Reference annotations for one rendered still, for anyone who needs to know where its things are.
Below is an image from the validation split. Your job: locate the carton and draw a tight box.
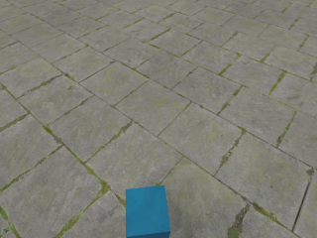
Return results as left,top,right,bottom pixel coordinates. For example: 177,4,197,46
126,185,170,238

